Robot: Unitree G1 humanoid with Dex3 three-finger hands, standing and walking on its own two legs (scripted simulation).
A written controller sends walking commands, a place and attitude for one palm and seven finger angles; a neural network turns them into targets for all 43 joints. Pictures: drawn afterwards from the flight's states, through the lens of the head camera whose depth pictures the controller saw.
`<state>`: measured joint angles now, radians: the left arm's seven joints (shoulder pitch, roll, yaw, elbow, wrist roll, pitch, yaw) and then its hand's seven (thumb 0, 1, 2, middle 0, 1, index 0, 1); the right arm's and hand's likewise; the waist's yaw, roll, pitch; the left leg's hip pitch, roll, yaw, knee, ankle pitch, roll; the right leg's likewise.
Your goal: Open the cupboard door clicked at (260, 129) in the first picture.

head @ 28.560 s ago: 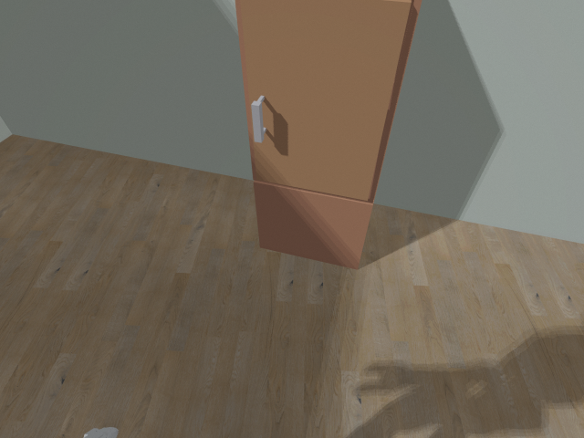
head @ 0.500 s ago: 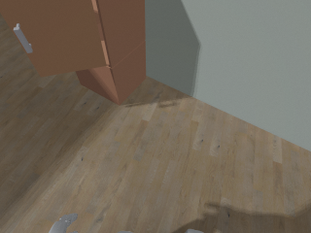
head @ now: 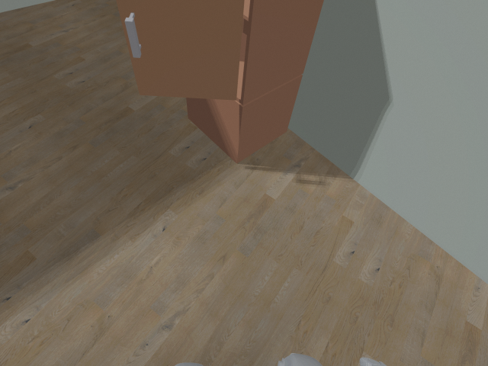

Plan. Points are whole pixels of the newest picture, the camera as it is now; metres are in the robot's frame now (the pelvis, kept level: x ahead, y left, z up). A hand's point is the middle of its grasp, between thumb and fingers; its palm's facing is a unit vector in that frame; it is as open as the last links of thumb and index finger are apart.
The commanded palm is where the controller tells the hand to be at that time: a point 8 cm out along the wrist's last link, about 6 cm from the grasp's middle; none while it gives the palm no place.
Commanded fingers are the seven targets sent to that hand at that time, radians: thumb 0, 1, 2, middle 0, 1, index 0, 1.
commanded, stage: take the last steps up to it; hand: left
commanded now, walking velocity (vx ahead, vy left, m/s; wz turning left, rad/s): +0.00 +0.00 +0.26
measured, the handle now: (134, 35) +1.04 +0.45 -0.08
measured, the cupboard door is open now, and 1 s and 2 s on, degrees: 49 49 49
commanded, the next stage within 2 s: come to a stop and stand still in 1.60 s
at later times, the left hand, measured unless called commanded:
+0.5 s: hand out of the picture +0.00 +0.17 -0.16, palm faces +0.24 -0.95 -0.19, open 7.4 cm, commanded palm none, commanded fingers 0.00 0.90 0.90 -0.20 -0.30 -0.20 -0.30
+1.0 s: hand (108, 270) +0.28 +0.29 -0.15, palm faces +0.16 -0.97 -0.19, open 7.4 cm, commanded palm none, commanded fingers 0.00 0.90 0.90 -0.20 -0.30 -0.20 -0.30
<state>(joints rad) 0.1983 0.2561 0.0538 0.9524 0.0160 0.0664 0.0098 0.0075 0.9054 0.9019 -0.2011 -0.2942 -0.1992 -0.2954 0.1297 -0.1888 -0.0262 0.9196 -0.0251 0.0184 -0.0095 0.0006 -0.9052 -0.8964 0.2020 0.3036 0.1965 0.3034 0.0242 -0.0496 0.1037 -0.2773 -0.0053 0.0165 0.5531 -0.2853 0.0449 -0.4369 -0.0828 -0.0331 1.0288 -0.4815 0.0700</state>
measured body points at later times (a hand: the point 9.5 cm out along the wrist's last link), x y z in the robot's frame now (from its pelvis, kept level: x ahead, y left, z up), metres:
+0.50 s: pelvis +0.05 +0.00 +0.01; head +0.09 +0.00 +0.46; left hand -0.01 +0.22 -0.14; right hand +0.16 -0.25 -0.14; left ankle +0.08 +0.15 -0.69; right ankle -0.01 -0.16 -0.74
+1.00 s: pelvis +0.20 +0.10 +0.00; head +0.22 +0.09 +0.45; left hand +0.27 +0.34 -0.13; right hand +0.21 -0.14 -0.15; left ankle +0.13 +0.16 -0.74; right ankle +0.30 +0.00 -0.71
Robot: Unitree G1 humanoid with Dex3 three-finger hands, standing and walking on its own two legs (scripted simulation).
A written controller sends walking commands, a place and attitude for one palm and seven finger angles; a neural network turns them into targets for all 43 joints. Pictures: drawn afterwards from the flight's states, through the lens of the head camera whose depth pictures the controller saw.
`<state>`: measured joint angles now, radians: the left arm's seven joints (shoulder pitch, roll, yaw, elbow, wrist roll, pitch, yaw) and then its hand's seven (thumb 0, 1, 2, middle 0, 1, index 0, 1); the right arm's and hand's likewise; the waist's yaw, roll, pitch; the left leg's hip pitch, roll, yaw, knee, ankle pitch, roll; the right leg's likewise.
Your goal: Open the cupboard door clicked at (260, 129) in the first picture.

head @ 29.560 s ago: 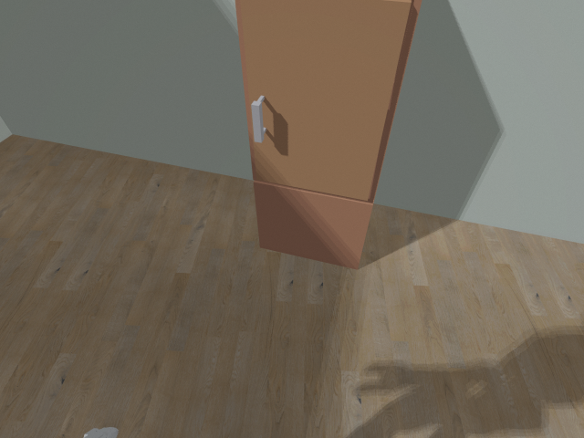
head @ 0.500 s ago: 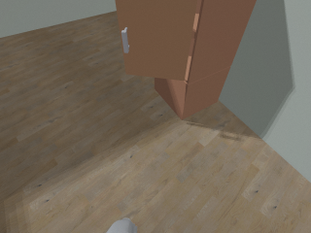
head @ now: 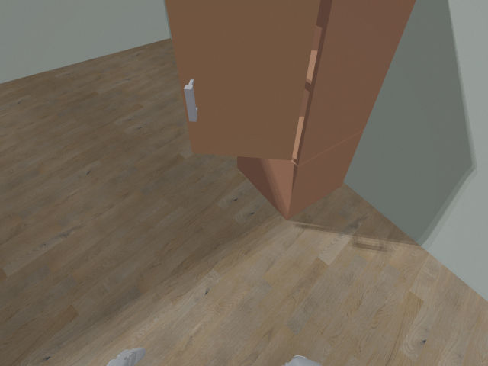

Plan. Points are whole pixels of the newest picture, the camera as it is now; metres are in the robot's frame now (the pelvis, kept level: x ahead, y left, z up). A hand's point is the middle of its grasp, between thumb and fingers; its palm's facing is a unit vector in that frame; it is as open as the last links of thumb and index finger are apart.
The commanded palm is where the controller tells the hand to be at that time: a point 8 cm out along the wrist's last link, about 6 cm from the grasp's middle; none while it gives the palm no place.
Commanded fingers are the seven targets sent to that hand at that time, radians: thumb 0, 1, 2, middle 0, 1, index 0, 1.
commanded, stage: take the last steps up to it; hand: left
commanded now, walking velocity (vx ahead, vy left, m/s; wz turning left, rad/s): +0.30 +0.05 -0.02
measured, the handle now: (192, 100) +0.88 +0.21 -0.08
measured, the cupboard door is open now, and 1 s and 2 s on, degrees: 49 49 49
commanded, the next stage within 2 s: come to a stop and stand still in 0.60 s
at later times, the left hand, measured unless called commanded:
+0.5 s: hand out of the picture +0.13 +0.21 -0.19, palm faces +0.10 -0.98 -0.18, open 7.3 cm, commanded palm none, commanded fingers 0.00 0.90 0.90 -0.20 -0.30 -0.20 -0.30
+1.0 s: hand (168, 247) +0.40 +0.20 -0.17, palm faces -0.01 -0.98 -0.21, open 7.4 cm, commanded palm none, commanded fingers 0.00 0.90 0.90 -0.20 -0.30 -0.20 -0.30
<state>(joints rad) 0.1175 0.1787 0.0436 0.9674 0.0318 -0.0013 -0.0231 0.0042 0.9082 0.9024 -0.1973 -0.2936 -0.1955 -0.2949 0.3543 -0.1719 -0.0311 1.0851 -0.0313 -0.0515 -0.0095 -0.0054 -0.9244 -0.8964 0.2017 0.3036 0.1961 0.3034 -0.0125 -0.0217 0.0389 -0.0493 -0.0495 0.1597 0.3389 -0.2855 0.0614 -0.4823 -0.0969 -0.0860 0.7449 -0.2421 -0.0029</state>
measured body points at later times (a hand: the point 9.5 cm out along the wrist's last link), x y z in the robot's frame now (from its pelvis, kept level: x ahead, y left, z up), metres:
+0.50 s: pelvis +0.19 +0.03 -0.01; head +0.20 +0.04 +0.44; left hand +0.13 +0.26 -0.17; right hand +0.27 -0.22 -0.15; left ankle +0.27 +0.14 -0.74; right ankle +0.10 -0.11 -0.73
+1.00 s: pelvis +0.32 +0.03 +0.00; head +0.35 +0.02 +0.45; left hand +0.40 +0.26 -0.15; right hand +0.30 -0.19 -0.17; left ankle +0.27 +0.14 -0.74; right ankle +0.32 -0.08 -0.74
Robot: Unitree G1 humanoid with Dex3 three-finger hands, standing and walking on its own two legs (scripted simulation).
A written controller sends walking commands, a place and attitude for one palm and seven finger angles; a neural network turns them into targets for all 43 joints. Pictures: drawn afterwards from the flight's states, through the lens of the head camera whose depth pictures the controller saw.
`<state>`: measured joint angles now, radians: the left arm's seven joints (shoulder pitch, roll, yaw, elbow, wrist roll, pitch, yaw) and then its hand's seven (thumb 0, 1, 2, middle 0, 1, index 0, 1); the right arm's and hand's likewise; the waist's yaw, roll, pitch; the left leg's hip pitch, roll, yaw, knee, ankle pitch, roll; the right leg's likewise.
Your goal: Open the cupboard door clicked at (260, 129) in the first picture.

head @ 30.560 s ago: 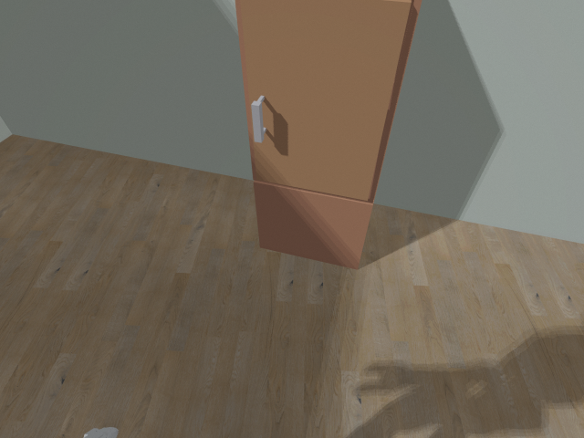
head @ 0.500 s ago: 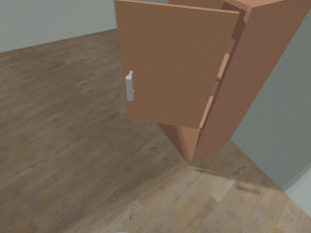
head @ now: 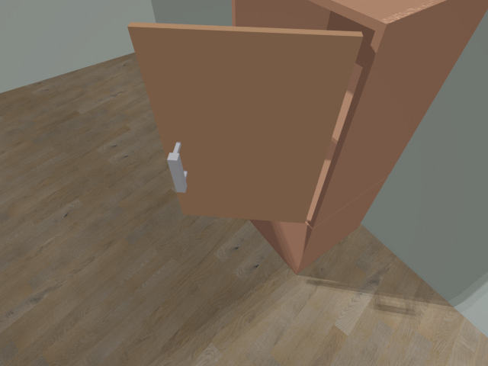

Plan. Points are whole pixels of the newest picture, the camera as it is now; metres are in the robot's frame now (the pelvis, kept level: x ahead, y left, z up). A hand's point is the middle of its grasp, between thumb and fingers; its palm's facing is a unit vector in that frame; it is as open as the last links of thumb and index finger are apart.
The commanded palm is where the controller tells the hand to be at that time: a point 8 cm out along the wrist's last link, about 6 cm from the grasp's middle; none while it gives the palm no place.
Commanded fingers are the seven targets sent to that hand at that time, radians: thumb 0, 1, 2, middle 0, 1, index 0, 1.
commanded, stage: come to a stop and stand still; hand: left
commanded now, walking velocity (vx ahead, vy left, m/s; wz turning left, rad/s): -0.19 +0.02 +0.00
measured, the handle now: (179, 167) +0.56 +0.19 -0.08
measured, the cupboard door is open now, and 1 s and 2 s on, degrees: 49 49 49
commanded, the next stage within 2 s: look again from close up in 1.46 s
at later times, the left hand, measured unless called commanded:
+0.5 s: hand out of the picture +0.00 +0.21 -0.17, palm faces +0.01 -0.97 -0.24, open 7.4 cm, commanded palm none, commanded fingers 0.00 0.90 0.90 -0.20 -0.30 -0.20 -0.30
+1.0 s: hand out of the picture +0.00 +0.18 -0.16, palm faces -0.04 -0.97 -0.24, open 7.4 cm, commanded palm none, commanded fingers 0.00 0.90 0.90 -0.20 -0.30 -0.20 -0.30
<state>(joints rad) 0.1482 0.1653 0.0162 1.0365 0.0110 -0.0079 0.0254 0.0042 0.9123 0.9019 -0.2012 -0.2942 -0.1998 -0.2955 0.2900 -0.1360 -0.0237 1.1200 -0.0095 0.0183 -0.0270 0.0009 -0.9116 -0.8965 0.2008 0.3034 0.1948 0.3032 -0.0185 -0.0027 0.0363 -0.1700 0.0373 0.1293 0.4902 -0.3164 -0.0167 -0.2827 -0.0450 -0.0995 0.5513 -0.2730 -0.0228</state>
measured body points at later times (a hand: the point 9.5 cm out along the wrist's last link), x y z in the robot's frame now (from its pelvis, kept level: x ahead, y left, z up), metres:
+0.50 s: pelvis -0.02 +0.02 +0.00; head +0.01 +0.02 +0.45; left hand +0.00 +0.26 -0.16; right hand +0.04 -0.21 -0.16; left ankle -0.03 +0.12 -0.74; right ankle -0.06 -0.11 -0.74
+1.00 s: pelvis -0.03 -0.01 +0.00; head -0.02 -0.03 +0.45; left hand +0.00 +0.23 -0.15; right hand -0.03 -0.24 -0.16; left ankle -0.03 +0.12 -0.74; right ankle -0.06 -0.11 -0.74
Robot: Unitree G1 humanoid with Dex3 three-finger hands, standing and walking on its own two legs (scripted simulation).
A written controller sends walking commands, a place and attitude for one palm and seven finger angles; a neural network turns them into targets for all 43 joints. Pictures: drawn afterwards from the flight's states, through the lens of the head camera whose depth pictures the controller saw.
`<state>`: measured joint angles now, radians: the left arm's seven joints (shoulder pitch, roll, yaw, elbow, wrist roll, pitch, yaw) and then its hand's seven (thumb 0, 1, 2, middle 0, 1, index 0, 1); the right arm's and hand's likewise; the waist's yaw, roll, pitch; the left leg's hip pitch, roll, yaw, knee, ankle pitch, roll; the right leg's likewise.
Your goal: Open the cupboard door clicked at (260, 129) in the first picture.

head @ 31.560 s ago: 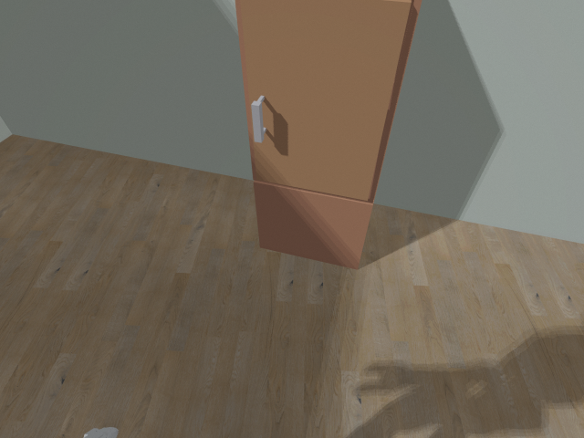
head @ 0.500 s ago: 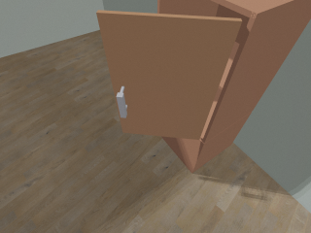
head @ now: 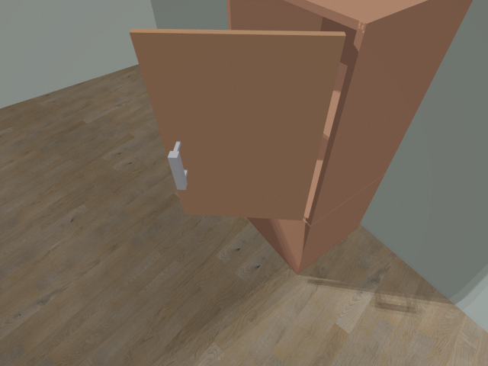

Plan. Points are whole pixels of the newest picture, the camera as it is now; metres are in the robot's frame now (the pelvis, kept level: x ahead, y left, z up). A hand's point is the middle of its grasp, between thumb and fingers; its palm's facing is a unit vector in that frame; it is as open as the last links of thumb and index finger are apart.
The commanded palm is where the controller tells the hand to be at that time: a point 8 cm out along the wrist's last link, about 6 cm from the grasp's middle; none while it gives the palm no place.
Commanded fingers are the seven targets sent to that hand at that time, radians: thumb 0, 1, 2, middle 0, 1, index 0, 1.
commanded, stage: come to a stop and stand still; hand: left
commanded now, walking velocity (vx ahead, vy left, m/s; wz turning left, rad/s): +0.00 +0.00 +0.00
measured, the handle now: (180, 165) +0.59 +0.21 -0.08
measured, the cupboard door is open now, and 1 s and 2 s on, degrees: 49 49 49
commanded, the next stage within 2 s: look again from close up in 0.46 s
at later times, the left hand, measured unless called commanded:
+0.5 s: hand out of the picture +0.05 +0.19 -0.17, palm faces -0.01 -0.97 -0.24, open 7.4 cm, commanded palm none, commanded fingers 0.00 0.90 0.90 -0.20 -0.30 -0.20 -0.30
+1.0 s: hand out of the picture +0.05 +0.20 -0.17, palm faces +0.00 -0.97 -0.24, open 7.4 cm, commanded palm none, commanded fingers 0.00 0.90 0.90 -0.20 -0.30 -0.20 -0.30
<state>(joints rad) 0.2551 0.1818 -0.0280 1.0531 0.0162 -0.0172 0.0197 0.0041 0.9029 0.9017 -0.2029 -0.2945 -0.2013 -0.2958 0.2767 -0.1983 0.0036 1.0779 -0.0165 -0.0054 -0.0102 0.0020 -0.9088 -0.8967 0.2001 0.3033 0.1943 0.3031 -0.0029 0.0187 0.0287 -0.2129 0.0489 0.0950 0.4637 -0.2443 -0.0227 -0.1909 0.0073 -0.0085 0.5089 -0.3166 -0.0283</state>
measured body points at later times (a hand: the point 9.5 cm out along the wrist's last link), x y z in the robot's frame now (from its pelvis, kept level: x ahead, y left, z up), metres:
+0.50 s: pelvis +0.02 +0.00 +0.00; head +0.03 -0.01 +0.45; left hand +0.05 +0.24 -0.15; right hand +0.07 -0.24 -0.15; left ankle +0.00 +0.13 -0.74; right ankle -0.03 -0.10 -0.74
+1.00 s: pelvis +0.02 +0.00 +0.00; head +0.03 +0.01 +0.45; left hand +0.05 +0.26 -0.15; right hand +0.06 -0.24 -0.15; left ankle +0.00 +0.13 -0.74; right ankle -0.03 -0.10 -0.74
